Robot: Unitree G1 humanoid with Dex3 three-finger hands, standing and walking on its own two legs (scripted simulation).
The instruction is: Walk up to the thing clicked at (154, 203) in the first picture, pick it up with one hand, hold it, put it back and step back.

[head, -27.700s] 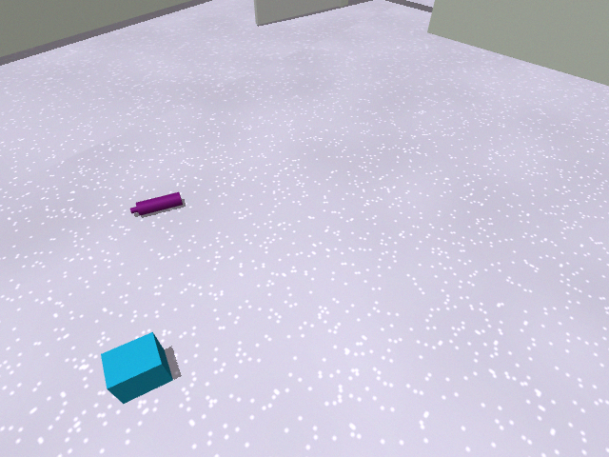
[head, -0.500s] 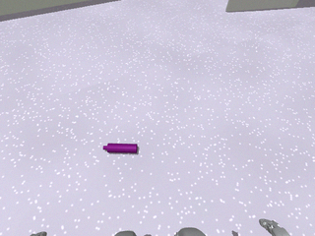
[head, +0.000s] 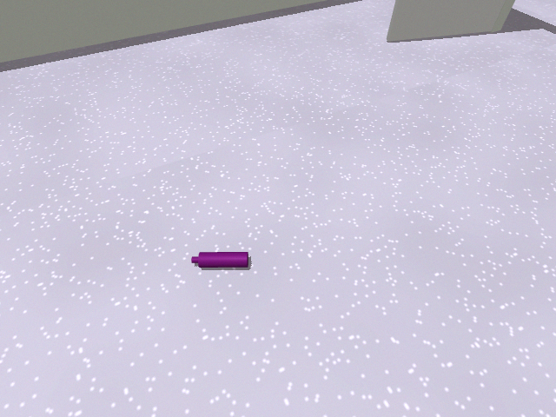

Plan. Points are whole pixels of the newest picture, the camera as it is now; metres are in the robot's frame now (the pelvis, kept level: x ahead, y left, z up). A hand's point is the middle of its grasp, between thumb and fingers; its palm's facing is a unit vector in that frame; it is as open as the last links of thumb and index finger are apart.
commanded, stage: walk up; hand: left
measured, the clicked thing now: (220, 259) +0.80 +0.26 -0.73
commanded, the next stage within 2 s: stand in 0.70 s
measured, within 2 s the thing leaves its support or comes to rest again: neither
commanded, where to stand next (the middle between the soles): +0.41 +0.00 m, yaw +0 degrees
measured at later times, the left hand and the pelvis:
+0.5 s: hand out of the picture +0.11 +0.26 -0.14, palm faces -0.01 -0.95 -0.33, open 7.4 cm; pelvis +0.01 +0.01 +0.01, yaw -2 degrees
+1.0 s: hand out of the picture +0.10 +0.26 -0.14, palm faces -0.06 -0.94 -0.34, open 7.4 cm; pelvis +0.01 +0.01 +0.02, yaw -2 degrees
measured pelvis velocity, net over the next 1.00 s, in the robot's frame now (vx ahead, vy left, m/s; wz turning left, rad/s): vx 0.01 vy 0.01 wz -0.03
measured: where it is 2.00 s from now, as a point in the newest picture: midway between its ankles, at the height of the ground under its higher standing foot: outside the picture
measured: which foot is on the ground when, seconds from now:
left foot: down 0.00-1.00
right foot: down 0.00-1.00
